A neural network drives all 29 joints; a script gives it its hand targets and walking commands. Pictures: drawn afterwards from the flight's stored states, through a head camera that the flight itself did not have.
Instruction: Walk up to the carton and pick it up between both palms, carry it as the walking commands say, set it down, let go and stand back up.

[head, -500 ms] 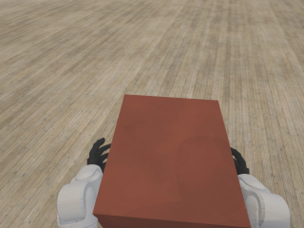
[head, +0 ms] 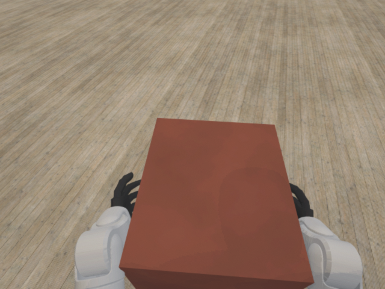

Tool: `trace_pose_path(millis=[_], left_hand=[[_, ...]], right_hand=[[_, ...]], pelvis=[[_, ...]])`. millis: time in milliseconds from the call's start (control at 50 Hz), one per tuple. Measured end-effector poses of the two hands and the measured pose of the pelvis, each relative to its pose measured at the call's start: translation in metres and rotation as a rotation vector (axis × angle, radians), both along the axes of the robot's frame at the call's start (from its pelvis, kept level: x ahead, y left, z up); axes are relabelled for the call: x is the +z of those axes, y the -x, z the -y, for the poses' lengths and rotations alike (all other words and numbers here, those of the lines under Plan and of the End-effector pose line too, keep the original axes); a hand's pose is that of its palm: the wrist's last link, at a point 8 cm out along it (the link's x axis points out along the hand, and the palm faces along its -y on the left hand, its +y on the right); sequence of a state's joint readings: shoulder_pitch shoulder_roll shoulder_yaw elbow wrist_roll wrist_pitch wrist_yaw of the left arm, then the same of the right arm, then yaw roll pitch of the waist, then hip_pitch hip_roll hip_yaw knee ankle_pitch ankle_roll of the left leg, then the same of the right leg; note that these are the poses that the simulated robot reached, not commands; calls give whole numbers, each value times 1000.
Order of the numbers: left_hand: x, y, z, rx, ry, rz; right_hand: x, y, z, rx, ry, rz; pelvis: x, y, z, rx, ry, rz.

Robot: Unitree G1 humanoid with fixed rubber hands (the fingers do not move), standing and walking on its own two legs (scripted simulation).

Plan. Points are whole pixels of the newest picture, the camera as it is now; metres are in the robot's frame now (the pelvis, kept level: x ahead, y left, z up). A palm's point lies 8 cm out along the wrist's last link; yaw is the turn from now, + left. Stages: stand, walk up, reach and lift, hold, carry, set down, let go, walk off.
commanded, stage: carry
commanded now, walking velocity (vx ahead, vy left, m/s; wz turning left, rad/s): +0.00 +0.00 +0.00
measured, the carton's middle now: (208, 217) +0.27 +0.00 +0.02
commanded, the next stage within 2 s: none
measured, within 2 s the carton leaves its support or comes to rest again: neither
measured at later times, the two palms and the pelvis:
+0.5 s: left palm (130, 204) +0.27 +0.15 +0.08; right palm (303, 215) +0.26 -0.18 +0.07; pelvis +0.02 -0.01 +0.00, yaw +0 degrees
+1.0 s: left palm (126, 194) +0.29 +0.16 +0.08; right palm (293, 205) +0.28 -0.17 +0.07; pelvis +0.04 +0.00 +0.00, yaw +0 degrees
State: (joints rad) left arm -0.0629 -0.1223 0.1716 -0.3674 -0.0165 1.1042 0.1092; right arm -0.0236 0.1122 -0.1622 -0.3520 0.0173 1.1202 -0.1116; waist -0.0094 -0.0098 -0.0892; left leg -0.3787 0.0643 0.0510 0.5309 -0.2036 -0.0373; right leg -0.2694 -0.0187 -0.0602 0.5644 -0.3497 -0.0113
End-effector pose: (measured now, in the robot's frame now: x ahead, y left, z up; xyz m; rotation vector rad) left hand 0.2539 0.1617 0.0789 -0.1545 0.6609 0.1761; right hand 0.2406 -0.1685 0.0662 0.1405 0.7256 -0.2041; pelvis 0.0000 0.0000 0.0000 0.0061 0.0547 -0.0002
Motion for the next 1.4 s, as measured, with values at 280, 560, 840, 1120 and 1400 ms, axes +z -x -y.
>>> trace_pose_path(millis=[280,560,840,1120,1400], left_hand=[[7,-5,10,-14,-3,5],[2,-22,8,-10,8,-2],[-1,-37,-1,-7,-2,-15],[12,-35,5,-3,-9,40],[2,-25,20,-10,-9,-12]], right_hand=[[5,-3,9,-2,1,5],[4,-21,7,-12,-1,-3],[0,-37,-2,-4,-1,-15],[8,-36,4,-14,-25,40],[1,-25,19,1,3,-11]], pelvis=[[0,-11,6,-6,-1,2],[1,-24,5,-2,-3,-16],[-1,-37,-4,-7,-5,-24],[-2,-38,3,1,-14,-18],[0,-31,16,5,-3,4]])
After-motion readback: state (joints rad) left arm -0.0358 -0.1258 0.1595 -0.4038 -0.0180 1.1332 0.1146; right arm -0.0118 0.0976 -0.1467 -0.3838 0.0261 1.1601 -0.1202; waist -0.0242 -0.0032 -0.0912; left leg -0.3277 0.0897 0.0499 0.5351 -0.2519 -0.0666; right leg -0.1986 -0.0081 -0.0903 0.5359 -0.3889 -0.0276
